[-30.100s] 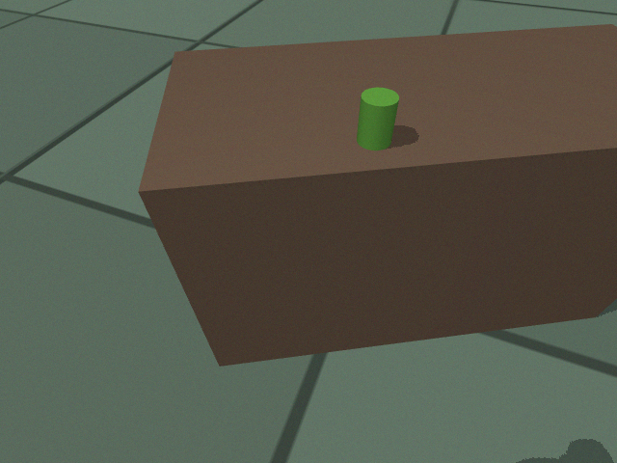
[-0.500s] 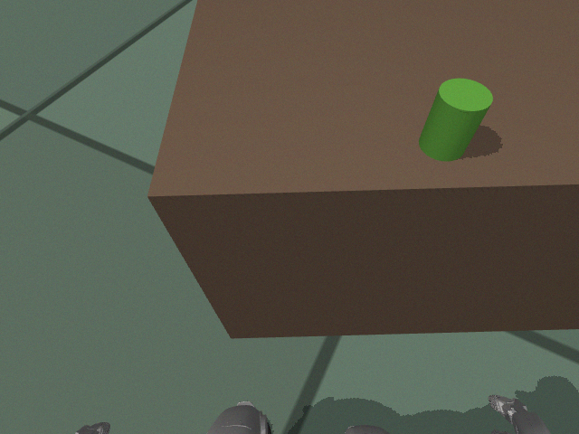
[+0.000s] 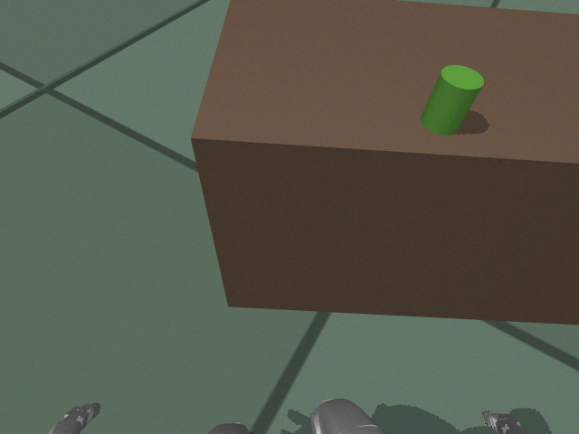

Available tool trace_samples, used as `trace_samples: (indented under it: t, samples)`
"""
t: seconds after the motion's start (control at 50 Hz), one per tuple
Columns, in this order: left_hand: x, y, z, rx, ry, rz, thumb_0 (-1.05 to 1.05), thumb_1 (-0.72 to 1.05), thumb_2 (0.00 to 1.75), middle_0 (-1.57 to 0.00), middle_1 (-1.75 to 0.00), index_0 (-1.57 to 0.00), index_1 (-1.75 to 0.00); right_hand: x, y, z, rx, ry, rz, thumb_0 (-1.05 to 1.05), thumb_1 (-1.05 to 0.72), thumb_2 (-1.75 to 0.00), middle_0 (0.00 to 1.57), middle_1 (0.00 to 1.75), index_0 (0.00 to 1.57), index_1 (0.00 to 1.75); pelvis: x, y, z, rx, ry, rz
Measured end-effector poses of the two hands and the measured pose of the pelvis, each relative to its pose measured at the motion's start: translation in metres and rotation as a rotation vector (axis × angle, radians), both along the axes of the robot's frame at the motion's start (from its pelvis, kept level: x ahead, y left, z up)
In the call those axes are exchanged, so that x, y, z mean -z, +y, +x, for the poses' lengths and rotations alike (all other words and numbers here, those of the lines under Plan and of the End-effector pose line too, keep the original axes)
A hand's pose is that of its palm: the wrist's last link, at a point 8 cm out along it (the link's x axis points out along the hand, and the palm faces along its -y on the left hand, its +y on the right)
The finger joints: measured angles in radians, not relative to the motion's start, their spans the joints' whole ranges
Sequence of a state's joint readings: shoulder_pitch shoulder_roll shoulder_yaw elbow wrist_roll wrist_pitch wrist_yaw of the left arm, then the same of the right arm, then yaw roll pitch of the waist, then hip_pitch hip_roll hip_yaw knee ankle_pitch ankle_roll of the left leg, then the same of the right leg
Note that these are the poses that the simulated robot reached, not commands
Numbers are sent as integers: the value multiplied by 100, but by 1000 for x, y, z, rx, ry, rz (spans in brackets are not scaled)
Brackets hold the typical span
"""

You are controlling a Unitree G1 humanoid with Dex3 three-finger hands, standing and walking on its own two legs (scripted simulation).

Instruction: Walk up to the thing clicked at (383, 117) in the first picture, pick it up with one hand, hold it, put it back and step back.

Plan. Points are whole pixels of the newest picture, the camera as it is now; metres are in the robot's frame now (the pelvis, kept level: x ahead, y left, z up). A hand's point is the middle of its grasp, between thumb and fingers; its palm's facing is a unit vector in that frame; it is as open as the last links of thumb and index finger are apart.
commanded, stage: step back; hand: right
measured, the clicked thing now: (450, 101) +0.65 -0.27 +0.08
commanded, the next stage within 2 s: none
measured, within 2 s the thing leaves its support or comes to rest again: neither
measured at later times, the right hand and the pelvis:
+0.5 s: hand out of the picture -0.09 -0.33 -0.17, palm faces -0.05 +0.92 -0.39, open 7.4 cm; pelvis -0.16 -0.05 -0.01, yaw +0 degrees
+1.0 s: hand out of the picture -0.21 -0.35 -0.15, palm faces -0.02 +0.92 -0.40, open 7.4 cm; pelvis -0.35 -0.08 -0.01, yaw -2 degrees
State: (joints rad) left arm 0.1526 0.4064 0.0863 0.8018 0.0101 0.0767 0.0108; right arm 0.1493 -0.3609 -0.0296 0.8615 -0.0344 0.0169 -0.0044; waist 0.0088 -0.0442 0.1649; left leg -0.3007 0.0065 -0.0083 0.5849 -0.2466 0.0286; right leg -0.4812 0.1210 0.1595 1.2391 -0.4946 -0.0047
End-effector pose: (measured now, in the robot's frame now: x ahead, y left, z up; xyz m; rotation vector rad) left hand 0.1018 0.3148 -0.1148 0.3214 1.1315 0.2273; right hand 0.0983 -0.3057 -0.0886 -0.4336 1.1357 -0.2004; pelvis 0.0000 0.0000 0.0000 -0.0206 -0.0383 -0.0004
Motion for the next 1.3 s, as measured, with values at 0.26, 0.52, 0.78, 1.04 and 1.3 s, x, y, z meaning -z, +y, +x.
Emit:
trace_samples:
  t: [0.26,0.52,0.78,1.04,1.3]
  samples:
    - [4,-34,-119,42,119,45,0,90,90,-21,-30,-21,-30,20,-54,-78,45,-93,11,0,-90,-89,21,30,21,30,17,-36,-93,67,-10,-8]
    - [-23,-53,-175,24,-13,87,0,90,90,-21,-30,-21,-30,39,-60,-201,42,96,42,1,-90,-89,21,30,21,30,8,-50,-169,-14,1,49]
    - [-5,-53,-251,-4,-43,14,0,90,90,-21,-30,-21,-30,15,-49,-261,-11,8,19,1,-90,-89,21,30,21,30,6,-50,-262,-20,-11,12]
    - [-10,-83,-417,-21,132,62,0,90,90,-21,-30,-21,-30,26,-93,-336,24,-44,49,0,-90,-89,21,30,21,30,7,-82,-356,29,-9,42]
    - [-13,-54,-479,-105,64,78,0,90,90,-21,-30,-21,-30,40,-73,-430,-13,134,67,1,-90,-89,21,30,21,30,9,-70,-401,-71,-20,61]
